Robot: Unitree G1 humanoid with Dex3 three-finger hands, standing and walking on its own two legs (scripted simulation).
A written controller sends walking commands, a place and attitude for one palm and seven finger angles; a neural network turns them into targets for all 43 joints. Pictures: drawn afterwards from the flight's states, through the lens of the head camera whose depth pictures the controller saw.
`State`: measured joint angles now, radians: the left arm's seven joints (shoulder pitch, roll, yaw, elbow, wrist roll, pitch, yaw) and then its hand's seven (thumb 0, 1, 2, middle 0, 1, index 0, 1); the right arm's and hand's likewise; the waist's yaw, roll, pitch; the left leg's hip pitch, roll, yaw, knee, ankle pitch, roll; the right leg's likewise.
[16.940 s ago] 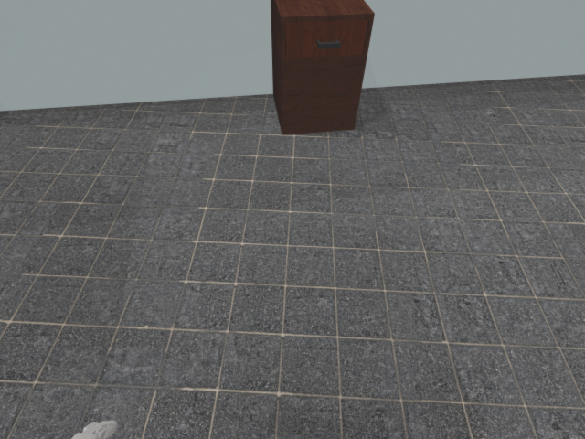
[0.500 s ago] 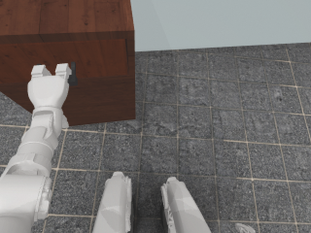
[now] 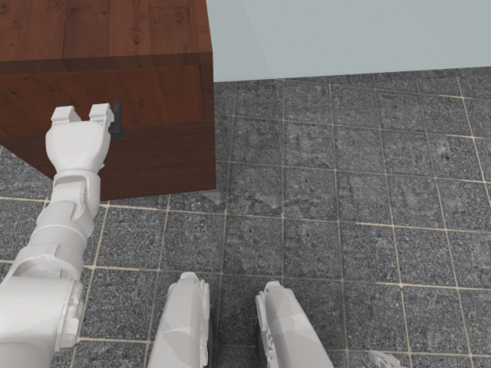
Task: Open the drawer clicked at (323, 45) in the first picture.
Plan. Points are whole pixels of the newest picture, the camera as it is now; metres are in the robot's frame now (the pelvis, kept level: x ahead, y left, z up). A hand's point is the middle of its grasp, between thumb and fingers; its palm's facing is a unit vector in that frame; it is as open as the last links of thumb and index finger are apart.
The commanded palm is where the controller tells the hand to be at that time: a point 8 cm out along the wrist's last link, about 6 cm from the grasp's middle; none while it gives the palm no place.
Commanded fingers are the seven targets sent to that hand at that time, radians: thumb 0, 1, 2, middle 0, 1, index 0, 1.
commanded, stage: close the thumb around the handle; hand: left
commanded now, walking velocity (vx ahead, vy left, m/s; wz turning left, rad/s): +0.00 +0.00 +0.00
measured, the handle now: (90, 121) +0.52 +0.28 -0.05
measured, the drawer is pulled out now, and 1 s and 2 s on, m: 0.00 0.07 0.19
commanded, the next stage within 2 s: pull the drawer open in 0.10 s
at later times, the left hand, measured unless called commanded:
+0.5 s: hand (94, 166) +0.44 +0.27 -0.07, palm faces -0.05 -0.05 -1.00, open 6.0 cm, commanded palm +0.41 +0.24 -0.02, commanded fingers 0.00 0.90 0.90 -0.40 -1.35 -0.40 -1.35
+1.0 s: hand (93, 198) +0.38 +0.26 -0.07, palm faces -0.04 -0.06 -1.00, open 6.0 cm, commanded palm +0.36 +0.23 -0.02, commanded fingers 0.00 0.90 0.90 -0.40 -1.35 -0.40 -1.35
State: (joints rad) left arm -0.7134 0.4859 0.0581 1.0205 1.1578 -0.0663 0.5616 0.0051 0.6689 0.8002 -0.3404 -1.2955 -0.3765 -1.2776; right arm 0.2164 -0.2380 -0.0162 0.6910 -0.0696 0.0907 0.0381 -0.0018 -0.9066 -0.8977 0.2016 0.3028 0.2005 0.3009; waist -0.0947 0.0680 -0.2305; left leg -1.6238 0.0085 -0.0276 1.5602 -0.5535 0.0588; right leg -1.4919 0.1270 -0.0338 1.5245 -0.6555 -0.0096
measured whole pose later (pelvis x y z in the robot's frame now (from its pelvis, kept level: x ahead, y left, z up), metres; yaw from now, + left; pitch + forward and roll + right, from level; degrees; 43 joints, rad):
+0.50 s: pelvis +0.01 +0.00 +0.01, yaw +0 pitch +35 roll -5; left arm -0.58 0.46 0.07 0.89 1.14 -0.08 0.55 0.01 0.73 0.77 -0.29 -1.32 -0.34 -1.27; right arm 0.20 -0.24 -0.03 0.68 -0.07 0.12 0.04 0.00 -0.91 -0.90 0.20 0.30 0.20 0.30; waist -0.07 0.06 -0.22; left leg -1.57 0.01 -0.01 1.53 -0.57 0.06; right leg -1.45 0.13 -0.01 1.49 -0.66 -0.01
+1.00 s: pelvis +0.02 +0.00 +0.02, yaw +1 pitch +33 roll -5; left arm -0.39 0.35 0.00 0.77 1.16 -0.05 0.64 0.01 0.72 0.79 -0.28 -1.33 -0.35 -1.26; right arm 0.14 -0.24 -0.05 0.65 -0.07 0.13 0.05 0.00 -0.91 -0.90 0.20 0.30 0.20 0.30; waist -0.03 0.05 -0.23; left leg -1.49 0.00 -0.01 1.48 -0.56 0.06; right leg -1.36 0.11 -0.01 1.45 -0.66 -0.01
